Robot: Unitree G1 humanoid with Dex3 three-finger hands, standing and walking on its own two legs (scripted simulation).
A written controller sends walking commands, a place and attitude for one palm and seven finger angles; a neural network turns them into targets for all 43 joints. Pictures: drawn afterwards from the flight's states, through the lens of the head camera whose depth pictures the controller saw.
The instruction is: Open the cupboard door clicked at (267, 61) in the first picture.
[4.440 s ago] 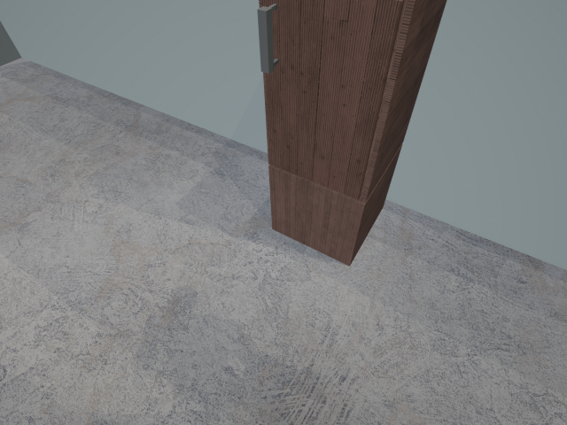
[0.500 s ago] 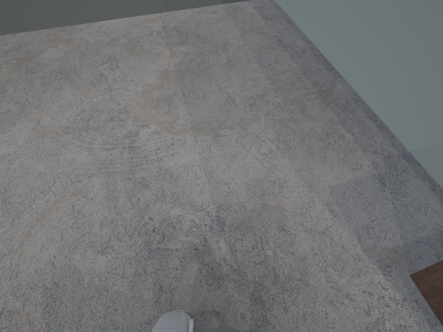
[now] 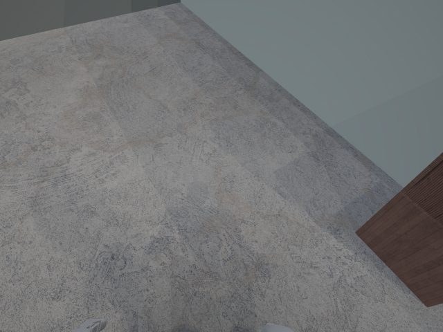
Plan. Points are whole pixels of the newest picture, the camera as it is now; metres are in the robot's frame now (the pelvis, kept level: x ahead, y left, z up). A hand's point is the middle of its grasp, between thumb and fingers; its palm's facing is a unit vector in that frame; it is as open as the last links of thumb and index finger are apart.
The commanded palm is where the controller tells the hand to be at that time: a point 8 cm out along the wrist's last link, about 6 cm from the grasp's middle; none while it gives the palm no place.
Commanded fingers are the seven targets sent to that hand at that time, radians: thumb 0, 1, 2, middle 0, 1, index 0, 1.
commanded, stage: turn to face it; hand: left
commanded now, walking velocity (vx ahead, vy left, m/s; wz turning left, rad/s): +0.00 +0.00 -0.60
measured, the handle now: out of the picture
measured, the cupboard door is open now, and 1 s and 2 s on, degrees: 0 0 0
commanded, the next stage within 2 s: take the last steps up to it in 1.52 s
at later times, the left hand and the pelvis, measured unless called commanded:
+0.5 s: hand out of the picture +0.12 +0.15 -0.17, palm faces -0.23 -0.95 -0.23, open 7.4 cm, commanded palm none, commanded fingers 0.00 0.90 0.90 -0.20 -0.30 -0.20 -0.30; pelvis +0.00 -0.02 +0.00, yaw -16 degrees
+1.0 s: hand (186, 298) +0.20 +0.09 -0.15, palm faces -0.53 -0.79 -0.30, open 7.4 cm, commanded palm none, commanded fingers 0.00 0.90 0.90 -0.20 -0.30 -0.20 -0.30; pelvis +0.00 -0.04 -0.02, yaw -34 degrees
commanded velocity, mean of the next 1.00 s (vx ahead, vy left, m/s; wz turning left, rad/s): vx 0.00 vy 0.00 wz -0.60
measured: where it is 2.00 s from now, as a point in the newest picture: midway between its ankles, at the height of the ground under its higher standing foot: outside the picture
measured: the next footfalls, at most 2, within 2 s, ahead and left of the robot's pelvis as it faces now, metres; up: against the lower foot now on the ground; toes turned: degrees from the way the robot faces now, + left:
right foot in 0.10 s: +0.03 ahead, -0.14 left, +0.00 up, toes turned -8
left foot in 0.56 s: +0.09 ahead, +0.09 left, +0.00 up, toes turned -16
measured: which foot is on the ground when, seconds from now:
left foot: down 0.00-0.10, up 0.12-0.54, down 0.56-0.92, up 0.94-1.00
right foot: up 0.00-0.08, down 0.10-0.56, up 0.58-0.90, down 0.92-1.00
